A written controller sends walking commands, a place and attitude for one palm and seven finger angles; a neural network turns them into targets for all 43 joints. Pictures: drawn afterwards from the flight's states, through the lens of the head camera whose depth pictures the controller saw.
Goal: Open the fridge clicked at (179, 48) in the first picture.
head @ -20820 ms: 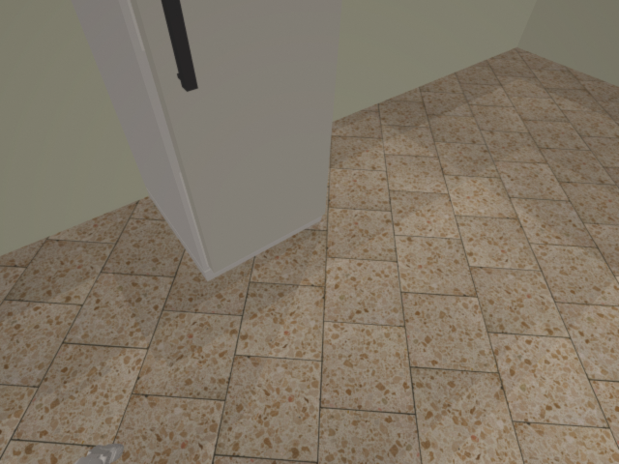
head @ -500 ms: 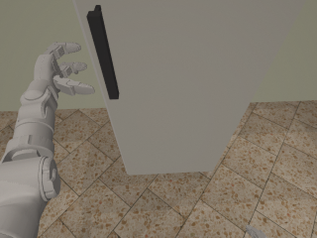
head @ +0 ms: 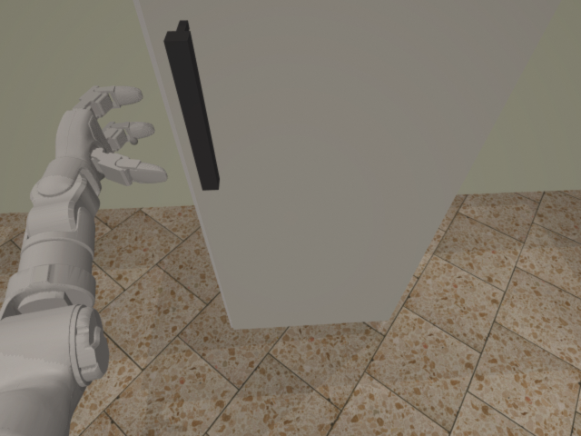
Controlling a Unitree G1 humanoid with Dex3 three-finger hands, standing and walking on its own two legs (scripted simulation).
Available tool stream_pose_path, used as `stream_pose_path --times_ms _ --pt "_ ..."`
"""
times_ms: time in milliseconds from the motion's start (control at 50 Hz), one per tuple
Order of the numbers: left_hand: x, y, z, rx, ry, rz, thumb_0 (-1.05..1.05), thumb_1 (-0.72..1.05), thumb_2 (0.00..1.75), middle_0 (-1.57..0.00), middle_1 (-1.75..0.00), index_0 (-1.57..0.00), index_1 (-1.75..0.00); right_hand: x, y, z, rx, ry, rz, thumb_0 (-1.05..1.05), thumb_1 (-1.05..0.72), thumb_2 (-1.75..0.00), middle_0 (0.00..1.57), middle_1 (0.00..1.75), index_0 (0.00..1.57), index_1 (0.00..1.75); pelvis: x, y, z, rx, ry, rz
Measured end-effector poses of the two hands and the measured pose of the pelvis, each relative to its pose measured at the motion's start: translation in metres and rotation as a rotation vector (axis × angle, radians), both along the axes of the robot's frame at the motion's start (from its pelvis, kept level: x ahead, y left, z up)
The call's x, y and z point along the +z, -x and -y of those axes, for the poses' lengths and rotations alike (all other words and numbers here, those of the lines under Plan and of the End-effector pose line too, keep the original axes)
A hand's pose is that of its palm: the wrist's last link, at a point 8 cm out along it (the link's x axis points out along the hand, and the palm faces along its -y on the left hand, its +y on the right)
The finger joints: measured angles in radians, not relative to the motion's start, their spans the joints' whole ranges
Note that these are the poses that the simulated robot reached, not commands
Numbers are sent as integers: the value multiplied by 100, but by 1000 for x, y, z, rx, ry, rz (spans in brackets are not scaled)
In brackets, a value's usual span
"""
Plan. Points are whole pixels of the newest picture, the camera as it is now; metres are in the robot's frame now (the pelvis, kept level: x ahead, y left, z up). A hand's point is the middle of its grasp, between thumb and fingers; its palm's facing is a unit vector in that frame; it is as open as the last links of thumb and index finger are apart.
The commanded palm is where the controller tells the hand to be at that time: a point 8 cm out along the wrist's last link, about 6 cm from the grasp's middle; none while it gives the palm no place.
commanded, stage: feel for the door with the fingertips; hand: left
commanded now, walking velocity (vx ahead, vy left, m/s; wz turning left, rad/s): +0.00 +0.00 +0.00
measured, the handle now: (199, 115) +0.51 +0.14 +0.18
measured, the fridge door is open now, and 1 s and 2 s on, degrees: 0 0 0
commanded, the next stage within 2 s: slide the fingers in behind the handle in 1.04 s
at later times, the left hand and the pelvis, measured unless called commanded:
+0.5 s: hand (180, 134) +0.46 +0.16 +0.18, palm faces +0.04 -1.00 +0.03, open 14.0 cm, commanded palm +0.43 +0.21 +0.18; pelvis +0.00 +0.00 +0.00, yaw +0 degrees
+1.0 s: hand (169, 131) +0.46 +0.17 +0.18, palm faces +0.08 -1.00 +0.01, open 14.0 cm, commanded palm +0.45 +0.22 +0.18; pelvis -0.01 -0.01 +0.00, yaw +1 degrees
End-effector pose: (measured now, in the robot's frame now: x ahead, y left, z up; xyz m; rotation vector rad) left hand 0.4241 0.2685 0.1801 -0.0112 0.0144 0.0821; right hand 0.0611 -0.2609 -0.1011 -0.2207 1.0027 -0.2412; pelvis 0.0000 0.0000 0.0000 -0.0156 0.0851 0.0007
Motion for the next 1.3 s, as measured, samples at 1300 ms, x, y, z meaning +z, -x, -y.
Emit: stream_pose_path --times_ms 1300 --pt "2 -18 41 0 -11 -1 -1 -50 30 -33 -123 -34 -124 -12 39 7 -5 -14 -71 0 -90 -89 20 30 21 30 -3 13 10 13 -4 -25"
